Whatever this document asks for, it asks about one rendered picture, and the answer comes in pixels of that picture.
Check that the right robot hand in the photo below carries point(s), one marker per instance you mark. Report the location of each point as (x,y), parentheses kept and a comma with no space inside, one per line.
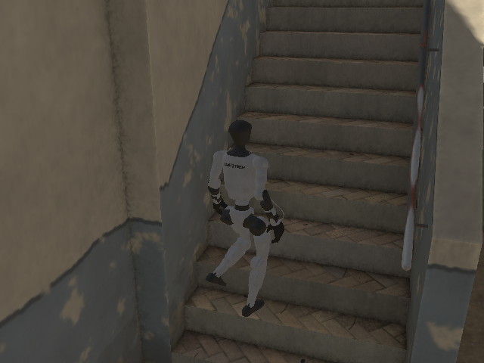
(278,231)

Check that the left robot hand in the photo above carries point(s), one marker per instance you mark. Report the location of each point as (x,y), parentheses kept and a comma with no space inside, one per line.
(216,206)

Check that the robot left upper arm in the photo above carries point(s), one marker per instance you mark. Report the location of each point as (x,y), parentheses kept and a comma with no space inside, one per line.
(214,181)

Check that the left robot forearm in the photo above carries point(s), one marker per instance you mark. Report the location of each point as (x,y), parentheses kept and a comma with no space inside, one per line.
(215,194)

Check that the robot right shin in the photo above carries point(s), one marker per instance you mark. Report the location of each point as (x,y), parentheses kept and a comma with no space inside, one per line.
(255,282)

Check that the humanoid robot torso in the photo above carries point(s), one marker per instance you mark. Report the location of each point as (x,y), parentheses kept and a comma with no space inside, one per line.
(239,178)

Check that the right robot forearm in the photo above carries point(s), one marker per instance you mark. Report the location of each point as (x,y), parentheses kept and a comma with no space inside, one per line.
(270,211)

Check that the robot right upper arm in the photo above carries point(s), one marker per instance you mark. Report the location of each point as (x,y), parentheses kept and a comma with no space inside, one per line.
(261,166)

